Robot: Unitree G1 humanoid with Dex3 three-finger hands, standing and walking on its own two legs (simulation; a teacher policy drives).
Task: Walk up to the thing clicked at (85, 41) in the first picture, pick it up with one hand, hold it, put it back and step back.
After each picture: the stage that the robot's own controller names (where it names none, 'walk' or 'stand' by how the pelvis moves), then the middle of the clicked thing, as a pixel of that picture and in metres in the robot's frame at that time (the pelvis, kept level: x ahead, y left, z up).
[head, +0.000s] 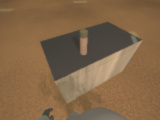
stand; (83, 43) +0.66 +0.11 +0.04
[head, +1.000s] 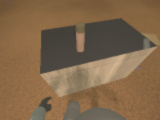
walk; (80, 38) +0.62 +0.14 +0.08
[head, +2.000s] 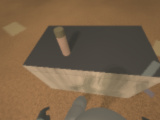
walk; (63, 43) +0.54 +0.30 +0.07
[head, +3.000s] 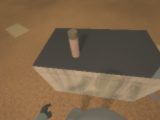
stand; (74, 44) +0.57 +0.17 +0.06
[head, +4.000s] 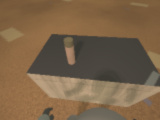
stand; (70, 52) +0.52 +0.21 +0.04
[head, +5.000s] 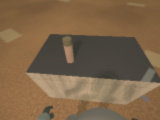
stand; (68, 51) +0.54 +0.22 +0.04
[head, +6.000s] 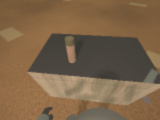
stand; (71, 50) +0.54 +0.20 +0.04
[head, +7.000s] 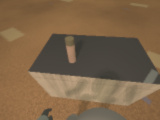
stand; (71, 50) +0.54 +0.20 +0.04
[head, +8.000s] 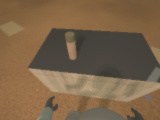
rise first; (71, 47) +0.55 +0.20 +0.04
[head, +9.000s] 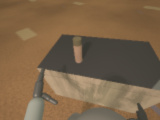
rise first; (78, 50) +0.55 +0.18 +0.04
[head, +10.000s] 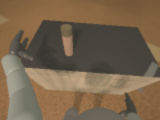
go down; (67, 42) +0.55 +0.17 +0.06
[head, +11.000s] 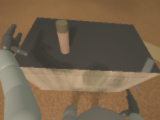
go down; (63, 39) +0.56 +0.17 +0.09
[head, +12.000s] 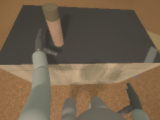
close in; (55, 29) +0.56 +0.19 +0.13
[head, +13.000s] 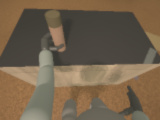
lift; (57, 34) +0.53 +0.18 +0.13
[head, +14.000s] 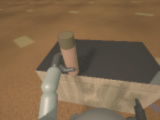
lift; (70, 57) +0.30 +0.14 +0.24
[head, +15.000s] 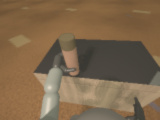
hold; (71, 57) +0.31 +0.14 +0.22
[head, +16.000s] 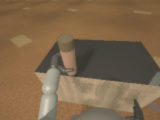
hold; (68, 58) +0.31 +0.15 +0.22
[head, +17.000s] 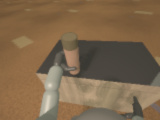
hold; (72, 56) +0.31 +0.13 +0.23
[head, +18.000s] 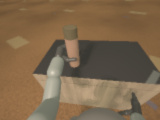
crouch; (72, 48) +0.38 +0.13 +0.24
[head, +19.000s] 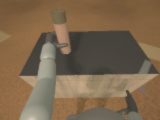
lower; (62, 34) +0.49 +0.15 +0.23
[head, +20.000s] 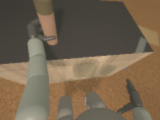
lower; (48, 25) +0.56 +0.17 +0.15
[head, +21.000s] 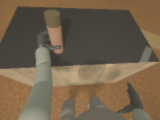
lower; (55, 35) +0.52 +0.16 +0.12
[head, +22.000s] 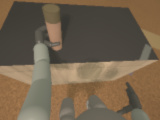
lower; (54, 31) +0.53 +0.17 +0.13
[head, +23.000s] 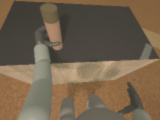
lower; (54, 31) +0.53 +0.17 +0.13
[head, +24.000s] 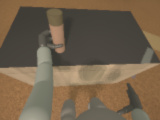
open; (57, 34) +0.53 +0.16 +0.12
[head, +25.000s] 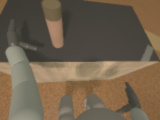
rise; (55, 29) +0.52 +0.17 +0.13
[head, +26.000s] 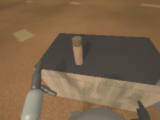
sink last; (78, 52) +0.51 +0.16 +0.08
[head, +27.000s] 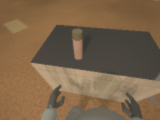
stand; (77, 45) +0.53 +0.15 +0.09
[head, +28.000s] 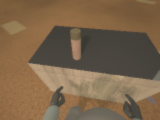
stand; (76, 45) +0.52 +0.16 +0.10
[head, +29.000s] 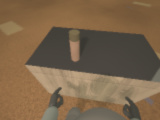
stand; (74, 47) +0.51 +0.15 +0.10
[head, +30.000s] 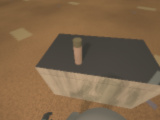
stand; (78, 52) +0.54 +0.15 +0.05
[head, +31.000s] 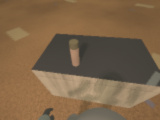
stand; (74, 54) +0.51 +0.17 +0.04
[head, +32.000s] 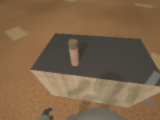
stand; (74, 53) +0.51 +0.17 +0.04
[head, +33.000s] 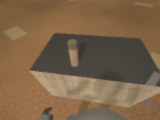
walk; (73, 54) +0.50 +0.18 +0.04
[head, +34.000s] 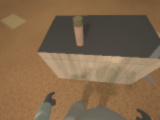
walk; (79, 32) +0.65 +0.16 +0.05
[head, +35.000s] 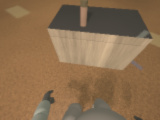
walk; (83, 14) +0.97 +0.14 +0.07
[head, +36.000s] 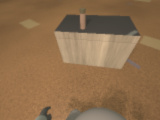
walk; (82, 19) +1.15 +0.17 +0.06
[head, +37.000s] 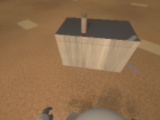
stand; (83, 23) +1.12 +0.15 +0.04
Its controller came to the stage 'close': yes
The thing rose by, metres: 0.20
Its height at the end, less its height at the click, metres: +0.00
